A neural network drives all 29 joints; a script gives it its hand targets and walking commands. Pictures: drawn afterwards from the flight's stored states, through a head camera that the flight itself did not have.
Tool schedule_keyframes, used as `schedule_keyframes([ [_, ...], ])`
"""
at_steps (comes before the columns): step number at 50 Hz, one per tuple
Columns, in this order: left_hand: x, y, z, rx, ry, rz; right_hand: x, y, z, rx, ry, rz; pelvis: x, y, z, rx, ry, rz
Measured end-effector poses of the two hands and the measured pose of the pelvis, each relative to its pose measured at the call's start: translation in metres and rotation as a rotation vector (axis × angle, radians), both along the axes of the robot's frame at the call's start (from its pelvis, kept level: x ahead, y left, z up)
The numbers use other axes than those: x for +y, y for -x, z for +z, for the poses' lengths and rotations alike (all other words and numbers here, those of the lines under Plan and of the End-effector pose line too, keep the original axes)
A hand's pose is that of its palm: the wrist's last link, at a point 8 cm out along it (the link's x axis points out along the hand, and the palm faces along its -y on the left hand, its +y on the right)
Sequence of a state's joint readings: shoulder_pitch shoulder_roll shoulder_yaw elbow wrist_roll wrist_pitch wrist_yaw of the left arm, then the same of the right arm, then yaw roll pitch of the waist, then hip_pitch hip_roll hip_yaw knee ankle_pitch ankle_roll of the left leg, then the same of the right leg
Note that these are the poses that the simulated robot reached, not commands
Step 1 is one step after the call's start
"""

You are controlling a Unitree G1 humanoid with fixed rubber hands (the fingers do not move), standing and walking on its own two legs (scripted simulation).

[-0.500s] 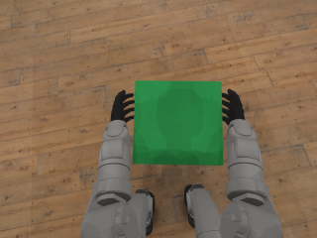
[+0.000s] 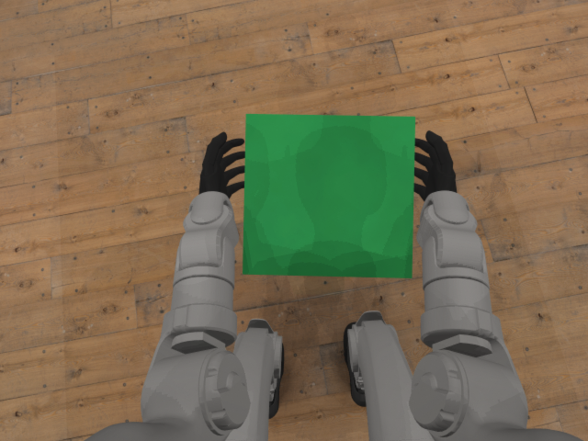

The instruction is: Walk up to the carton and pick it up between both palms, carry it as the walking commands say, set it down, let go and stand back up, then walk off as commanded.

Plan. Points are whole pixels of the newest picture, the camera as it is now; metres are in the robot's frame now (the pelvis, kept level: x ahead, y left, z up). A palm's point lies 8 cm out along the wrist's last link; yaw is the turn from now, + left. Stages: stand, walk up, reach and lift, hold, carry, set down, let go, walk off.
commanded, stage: set down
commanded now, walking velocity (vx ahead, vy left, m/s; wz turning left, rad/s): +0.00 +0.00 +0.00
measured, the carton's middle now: (322, 201) +0.43 -0.02 -0.16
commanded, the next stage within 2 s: none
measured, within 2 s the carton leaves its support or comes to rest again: neither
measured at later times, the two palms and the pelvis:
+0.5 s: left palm (230, 196) +0.45 +0.12 -0.15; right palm (417, 192) +0.44 -0.17 -0.16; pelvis -0.03 +0.01 -0.08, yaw +0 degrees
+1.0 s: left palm (242, 197) +0.47 +0.12 -0.24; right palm (403, 191) +0.47 -0.17 -0.25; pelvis -0.04 +0.00 -0.15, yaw +1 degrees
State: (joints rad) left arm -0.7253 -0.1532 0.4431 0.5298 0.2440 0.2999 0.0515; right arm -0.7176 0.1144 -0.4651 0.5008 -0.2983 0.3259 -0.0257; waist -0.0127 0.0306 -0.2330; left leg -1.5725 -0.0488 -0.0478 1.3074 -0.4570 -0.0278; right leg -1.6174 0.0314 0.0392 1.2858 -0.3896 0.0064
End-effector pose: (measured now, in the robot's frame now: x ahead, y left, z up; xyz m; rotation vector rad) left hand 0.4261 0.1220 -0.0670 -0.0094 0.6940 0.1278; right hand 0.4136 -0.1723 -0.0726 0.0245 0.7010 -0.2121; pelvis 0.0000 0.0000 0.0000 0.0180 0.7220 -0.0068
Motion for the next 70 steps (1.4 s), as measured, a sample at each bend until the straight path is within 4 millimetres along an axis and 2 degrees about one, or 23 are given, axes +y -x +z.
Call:
schedule_keyframes([
  [28,0.001,-0.023,-0.097,0.006,-0.010,0.018,0.001,-0.029,-0.093,0.007,0.017,0.034,0.008,0.029,-0.090,0.063,-0.001,0.006],
  [70,-0.003,-0.064,-0.248,0.008,-0.015,0.009,-0.005,-0.074,-0.245,0.012,0.032,0.077,0.001,0.039,-0.191,0.102,-0.015,0.016],
])
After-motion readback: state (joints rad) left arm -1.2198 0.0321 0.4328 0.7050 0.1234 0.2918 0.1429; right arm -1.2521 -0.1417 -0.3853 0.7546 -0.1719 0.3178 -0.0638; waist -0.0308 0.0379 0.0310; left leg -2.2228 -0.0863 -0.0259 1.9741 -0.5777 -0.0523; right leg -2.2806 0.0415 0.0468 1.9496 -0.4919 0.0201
